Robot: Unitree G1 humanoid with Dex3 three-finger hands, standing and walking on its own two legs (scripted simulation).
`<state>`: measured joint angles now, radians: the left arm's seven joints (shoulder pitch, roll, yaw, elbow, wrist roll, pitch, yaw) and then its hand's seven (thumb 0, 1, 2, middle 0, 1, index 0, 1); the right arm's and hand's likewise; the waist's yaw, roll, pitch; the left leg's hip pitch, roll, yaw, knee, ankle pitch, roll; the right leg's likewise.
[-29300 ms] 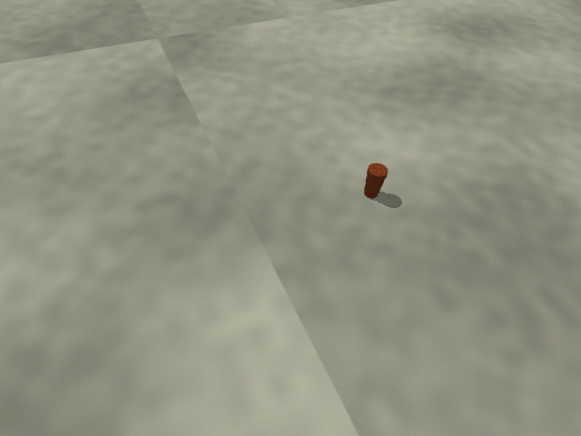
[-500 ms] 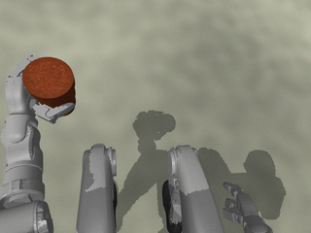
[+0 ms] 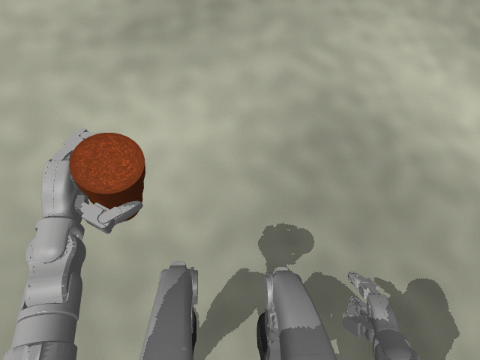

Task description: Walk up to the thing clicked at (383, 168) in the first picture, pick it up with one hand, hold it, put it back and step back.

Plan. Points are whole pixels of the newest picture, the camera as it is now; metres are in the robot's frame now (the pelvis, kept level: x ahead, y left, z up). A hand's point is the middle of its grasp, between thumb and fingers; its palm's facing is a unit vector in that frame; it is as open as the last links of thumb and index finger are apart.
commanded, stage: lift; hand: left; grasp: from the side
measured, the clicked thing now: (115, 186) +0.36 +0.20 +0.01
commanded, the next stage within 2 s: hold in 1.22 s
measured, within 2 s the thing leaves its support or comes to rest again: neither
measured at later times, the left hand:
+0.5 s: hand (78, 148) +0.36 +0.20 +0.13, palm faces +0.11 -0.99 -0.04, open 11.2 cm
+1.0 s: hand (73, 122) +0.36 +0.19 +0.18, palm faces +0.09 -1.00 -0.01, open 11.2 cm
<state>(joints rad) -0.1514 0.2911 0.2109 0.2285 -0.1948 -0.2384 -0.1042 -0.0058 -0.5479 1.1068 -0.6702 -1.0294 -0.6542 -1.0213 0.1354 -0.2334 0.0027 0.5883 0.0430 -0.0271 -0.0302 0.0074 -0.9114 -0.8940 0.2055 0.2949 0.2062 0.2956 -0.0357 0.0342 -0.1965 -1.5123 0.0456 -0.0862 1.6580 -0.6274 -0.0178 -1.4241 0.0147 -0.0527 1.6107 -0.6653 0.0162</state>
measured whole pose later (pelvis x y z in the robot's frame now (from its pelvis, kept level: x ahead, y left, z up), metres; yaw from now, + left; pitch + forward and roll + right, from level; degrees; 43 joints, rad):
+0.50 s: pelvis +0.02 +0.01 +0.10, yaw +2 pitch +17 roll -3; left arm -0.09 0.25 0.16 0.29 -0.18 -0.27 -0.08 -0.01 -0.55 1.10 -0.68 -1.01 -0.67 -1.01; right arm 0.23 -0.22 0.01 0.61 0.03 -0.07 -0.04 0.01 -0.91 -0.90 0.20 0.30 0.21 0.30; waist -0.04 0.03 -0.13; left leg -1.03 0.04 -0.06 1.25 -0.53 -0.01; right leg -0.94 0.00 -0.04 1.19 -0.55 0.02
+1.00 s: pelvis +0.04 +0.00 +0.14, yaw +3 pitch +11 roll -2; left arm -0.09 0.22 0.14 0.36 -0.18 -0.31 -0.10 -0.01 -0.54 1.10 -0.67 -1.03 -0.65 -1.02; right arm 0.24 -0.22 0.01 0.63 0.02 -0.06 -0.03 0.01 -0.91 -0.90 0.20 0.30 0.21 0.30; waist -0.04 0.02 -0.08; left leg -0.76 0.04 -0.04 1.02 -0.46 -0.01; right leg -0.68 0.00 -0.03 0.97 -0.48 0.02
